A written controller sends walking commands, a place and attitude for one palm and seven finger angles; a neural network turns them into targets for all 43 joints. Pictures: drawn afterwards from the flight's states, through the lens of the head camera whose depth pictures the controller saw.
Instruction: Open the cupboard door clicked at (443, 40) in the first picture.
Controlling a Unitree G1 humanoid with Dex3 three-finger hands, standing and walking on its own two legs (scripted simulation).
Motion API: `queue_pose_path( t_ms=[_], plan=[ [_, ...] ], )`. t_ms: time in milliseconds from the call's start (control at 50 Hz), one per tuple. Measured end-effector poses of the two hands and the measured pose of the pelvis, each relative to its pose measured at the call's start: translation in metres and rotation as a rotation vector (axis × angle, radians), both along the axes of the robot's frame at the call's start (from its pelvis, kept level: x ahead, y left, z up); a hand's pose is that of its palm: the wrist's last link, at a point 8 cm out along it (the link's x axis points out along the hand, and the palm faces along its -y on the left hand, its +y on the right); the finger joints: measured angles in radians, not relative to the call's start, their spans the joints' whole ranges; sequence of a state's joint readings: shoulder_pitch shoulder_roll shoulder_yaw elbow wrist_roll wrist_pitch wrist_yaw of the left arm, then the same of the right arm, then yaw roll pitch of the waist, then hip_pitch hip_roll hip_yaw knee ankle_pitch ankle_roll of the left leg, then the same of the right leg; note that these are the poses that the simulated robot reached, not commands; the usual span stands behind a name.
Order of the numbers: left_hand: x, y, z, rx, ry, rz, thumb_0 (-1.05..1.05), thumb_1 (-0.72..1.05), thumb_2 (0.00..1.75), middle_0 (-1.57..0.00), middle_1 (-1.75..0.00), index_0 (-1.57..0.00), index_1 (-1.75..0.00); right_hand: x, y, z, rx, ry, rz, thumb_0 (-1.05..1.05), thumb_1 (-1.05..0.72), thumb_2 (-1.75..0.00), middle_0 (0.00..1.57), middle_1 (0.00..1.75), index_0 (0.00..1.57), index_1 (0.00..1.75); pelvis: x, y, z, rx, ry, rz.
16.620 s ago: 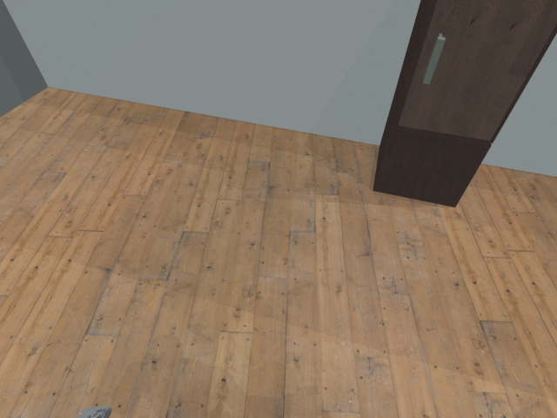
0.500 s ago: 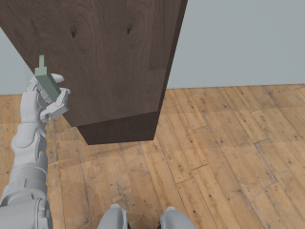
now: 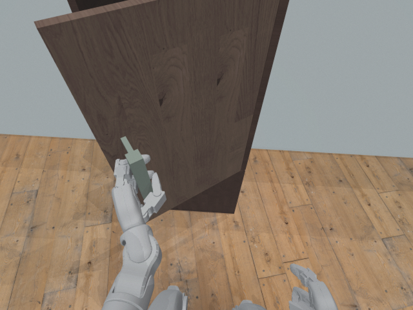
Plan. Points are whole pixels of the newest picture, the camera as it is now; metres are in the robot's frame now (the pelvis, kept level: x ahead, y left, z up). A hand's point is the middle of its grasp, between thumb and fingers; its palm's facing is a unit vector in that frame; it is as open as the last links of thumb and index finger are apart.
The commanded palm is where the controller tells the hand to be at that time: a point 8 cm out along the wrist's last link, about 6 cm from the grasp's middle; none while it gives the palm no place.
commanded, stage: pull the door open along its arc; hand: left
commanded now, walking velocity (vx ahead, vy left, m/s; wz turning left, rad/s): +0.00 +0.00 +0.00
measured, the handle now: (138, 171) +0.37 +0.16 +0.04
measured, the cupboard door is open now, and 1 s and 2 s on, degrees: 36 49 51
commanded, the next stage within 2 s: open thumb and fingers to let go in 0.16 s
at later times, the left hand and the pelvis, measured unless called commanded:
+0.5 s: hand (186, 215) +0.29 +0.06 +0.04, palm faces +0.39 -0.92 -0.03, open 7.2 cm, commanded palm +0.24 +0.11 +0.04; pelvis +0.00 -0.03 +0.00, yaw +2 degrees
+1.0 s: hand (185, 215) +0.28 +0.06 +0.04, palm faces +0.36 -0.93 -0.01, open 14.6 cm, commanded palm +0.24 +0.11 +0.04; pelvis +0.00 -0.02 +0.00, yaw +1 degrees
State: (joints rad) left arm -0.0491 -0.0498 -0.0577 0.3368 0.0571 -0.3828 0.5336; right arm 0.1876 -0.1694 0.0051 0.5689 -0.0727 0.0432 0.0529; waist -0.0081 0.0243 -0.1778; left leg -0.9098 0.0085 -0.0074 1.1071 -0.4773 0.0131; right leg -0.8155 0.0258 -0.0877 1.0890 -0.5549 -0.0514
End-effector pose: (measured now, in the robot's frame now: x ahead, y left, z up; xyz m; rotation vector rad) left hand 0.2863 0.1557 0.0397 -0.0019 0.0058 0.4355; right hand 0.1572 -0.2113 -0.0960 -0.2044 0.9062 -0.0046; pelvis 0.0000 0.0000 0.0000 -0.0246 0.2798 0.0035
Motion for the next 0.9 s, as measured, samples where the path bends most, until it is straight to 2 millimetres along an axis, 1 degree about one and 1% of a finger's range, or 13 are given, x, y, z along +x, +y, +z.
queue_pose_path(
  t_ms=[160,260,320,440,500,560,760,820,900],
  plan=[
    [-0.033,-0.036,0.002,-0.023,0.026,-0.034,0.04,0.67,0.74,-0.26,-1.30,-0.29,-1.32,-0.004,-0.014,0.005,-0.001,-0.041,0.005,0.01,-0.90,-0.90,0.20,0.30,0.20,0.30,-0.001,-0.012,0.003,0.013,-0.018,0.007],
    [-0.047,-0.056,0.004,-0.004,0.038,-0.082,0.04,0.67,0.72,-0.27,-1.31,-0.31,-1.33,-0.001,-0.022,0.006,-0.004,-0.076,0.003,0.01,-0.90,-0.90,0.20,0.30,0.20,0.30,0.000,-0.019,0.002,0.024,-0.021,0.008],
    [-0.048,-0.060,0.003,0.012,0.030,-0.071,0.03,0.65,0.73,-0.30,-1.31,-0.32,-1.33,0.002,-0.026,0.004,-0.011,-0.089,0.005,0.01,-0.90,-0.90,0.20,0.30,0.20,0.30,-0.001,-0.024,0.000,0.027,-0.020,0.013],
    [-0.041,-0.057,0.000,0.018,0.032,-0.033,0.02,0.59,0.74,-0.35,-1.32,-0.34,-1.33,0.008,-0.031,-0.003,-0.007,-0.086,0.013,0.01,-0.90,-0.90,0.20,0.30,0.20,0.30,-0.003,-0.031,-0.003,0.037,-0.012,0.020],
    [-0.041,-0.056,0.000,0.013,0.037,-0.035,0.02,0.49,0.71,-0.35,-1.31,-0.35,-1.32,0.009,-0.032,-0.003,-0.001,-0.082,0.011,0.01,-0.90,-0.90,0.20,0.30,0.20,0.30,-0.002,-0.034,-0.002,0.041,-0.011,0.021],
    [-0.042,-0.056,0.001,0.009,0.041,-0.037,0.01,0.36,0.66,-0.35,-1.29,-0.36,-1.30,0.008,-0.034,-0.003,0.003,-0.077,0.009,0.01,-0.90,-0.90,0.20,0.30,0.20,0.30,-0.001,-0.035,0.000,0.043,-0.011,0.021],
    [-0.043,-0.055,0.000,0.002,0.032,-0.052,0.00,-0.22,0.41,-0.32,-1.22,-0.34,-1.23,0.006,-0.039,-0.004,-0.014,-0.059,-0.006,0.01,-0.90,-0.90,0.20,0.30,0.20,0.30,0.002,-0.033,-0.001,0.042,-0.004,0.019],
    [-0.043,-0.055,0.000,0.002,0.029,-0.057,0.00,-0.33,0.37,-0.30,-1.17,-0.33,-1.18,0.005,-0.038,-0.004,-0.019,-0.056,-0.008,0.01,-0.90,-0.90,0.20,0.30,0.20,0.30,0.002,-0.031,-0.001,0.041,-0.003,0.017],
    [-0.042,-0.054,-0.001,0.003,0.026,-0.065,-0.01,-0.42,0.33,-0.28,-1.05,-0.31,-1.06,0.005,-0.034,-0.004,-0.020,-0.056,-0.009,0.01,-0.90,-0.90,0.20,0.30,0.20,0.30,0.001,-0.028,-0.002,0.037,-0.003,0.016]
  ],
)
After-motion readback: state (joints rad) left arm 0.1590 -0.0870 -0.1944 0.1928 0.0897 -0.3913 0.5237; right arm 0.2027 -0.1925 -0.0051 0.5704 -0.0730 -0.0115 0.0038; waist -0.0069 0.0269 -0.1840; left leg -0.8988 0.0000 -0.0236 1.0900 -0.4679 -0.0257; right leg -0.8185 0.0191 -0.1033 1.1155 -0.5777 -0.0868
